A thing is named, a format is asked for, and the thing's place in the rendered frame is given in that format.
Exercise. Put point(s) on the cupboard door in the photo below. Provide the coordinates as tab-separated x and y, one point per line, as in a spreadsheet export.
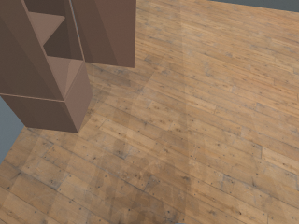
106	30

